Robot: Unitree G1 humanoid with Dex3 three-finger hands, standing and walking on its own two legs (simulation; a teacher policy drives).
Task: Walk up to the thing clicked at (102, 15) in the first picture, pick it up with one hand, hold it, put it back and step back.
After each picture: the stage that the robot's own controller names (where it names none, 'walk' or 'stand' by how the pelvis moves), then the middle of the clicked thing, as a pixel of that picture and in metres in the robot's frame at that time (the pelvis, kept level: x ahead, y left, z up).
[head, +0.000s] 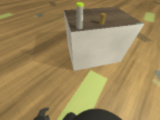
stand; (102, 18) +1.13 -0.11 +0.07
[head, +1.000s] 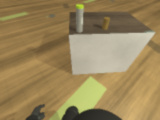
walk; (105, 23) +1.01 -0.09 +0.10
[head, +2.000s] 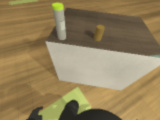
walk; (98, 33) +0.68 +0.02 +0.10
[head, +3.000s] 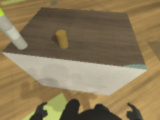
stand; (62, 39) +0.51 +0.24 +0.11
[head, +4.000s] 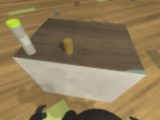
stand; (68, 46) +0.52 +0.19 +0.09
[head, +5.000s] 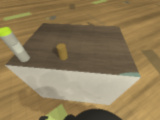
stand; (62, 52) +0.48 +0.23 +0.07
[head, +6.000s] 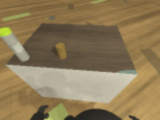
stand; (61, 51) +0.49 +0.25 +0.07
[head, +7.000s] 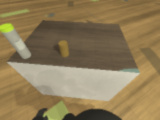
stand; (64, 48) +0.51 +0.22 +0.07
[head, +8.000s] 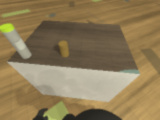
stand; (64, 49) +0.51 +0.22 +0.07
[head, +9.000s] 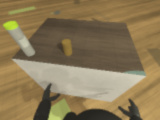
rise first; (67, 47) +0.51 +0.21 +0.07
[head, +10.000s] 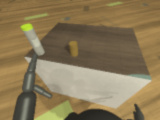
go down; (73, 48) +0.53 +0.20 +0.08
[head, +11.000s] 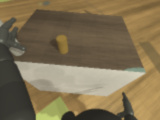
go down; (62, 44) +0.51 +0.17 +0.09
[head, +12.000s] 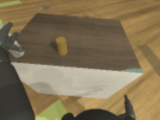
approach; (62, 46) +0.50 +0.18 +0.09
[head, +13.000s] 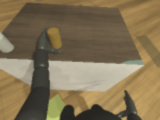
close in; (55, 38) +0.51 +0.20 +0.12
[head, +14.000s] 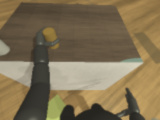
lift; (51, 39) +0.51 +0.21 +0.13
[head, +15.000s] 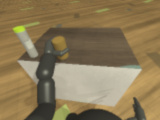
lift; (60, 48) +0.37 +0.17 +0.25
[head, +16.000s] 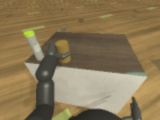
hold; (63, 51) +0.34 +0.17 +0.25
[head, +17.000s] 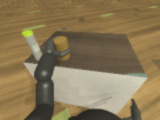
hold; (62, 48) +0.34 +0.17 +0.27
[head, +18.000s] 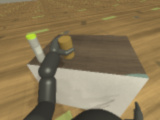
hold; (66, 47) +0.34 +0.15 +0.28
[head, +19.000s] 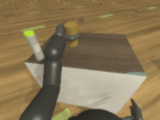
crouch; (71, 35) +0.39 +0.13 +0.32
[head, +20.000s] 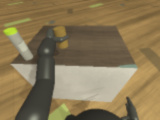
crouch; (61, 37) +0.46 +0.17 +0.25
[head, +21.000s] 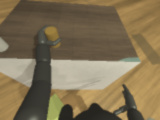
lower; (53, 37) +0.51 +0.19 +0.13
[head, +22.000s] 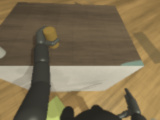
lower; (51, 38) +0.51 +0.20 +0.13
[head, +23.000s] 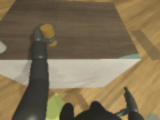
lower; (49, 36) +0.53 +0.21 +0.13
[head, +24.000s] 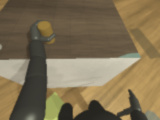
lower; (47, 33) +0.53 +0.21 +0.14
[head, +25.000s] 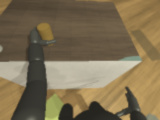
open; (46, 35) +0.53 +0.22 +0.13
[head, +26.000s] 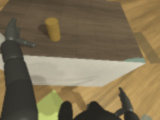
sink last; (53, 30) +0.54 +0.20 +0.13
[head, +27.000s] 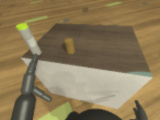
sink last; (69, 46) +0.54 +0.22 +0.11
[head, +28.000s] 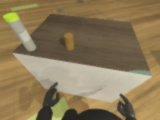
stand; (69, 41) +0.54 +0.20 +0.11
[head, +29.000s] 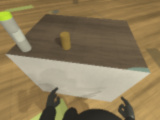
stand; (65, 41) +0.54 +0.20 +0.13
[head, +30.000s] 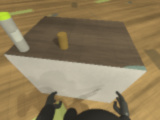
stand; (63, 41) +0.54 +0.22 +0.14
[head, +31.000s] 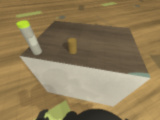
stand; (72, 46) +0.55 +0.18 +0.08
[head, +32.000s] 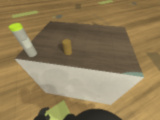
stand; (67, 47) +0.54 +0.21 +0.07
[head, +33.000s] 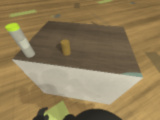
stand; (65, 47) +0.53 +0.22 +0.07
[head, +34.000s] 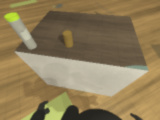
walk; (68, 39) +0.57 +0.20 +0.08
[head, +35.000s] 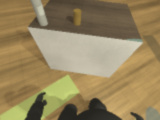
walk; (77, 17) +0.80 +0.18 +0.09
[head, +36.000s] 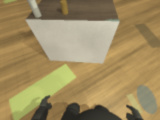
walk; (64, 7) +1.03 +0.33 +0.09
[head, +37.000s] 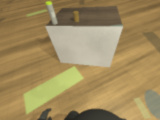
stand; (76, 16) +1.16 +0.27 +0.07
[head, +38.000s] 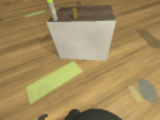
walk; (74, 13) +1.31 +0.34 +0.08
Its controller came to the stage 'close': yes
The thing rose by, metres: 0.25
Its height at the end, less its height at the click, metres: +0.00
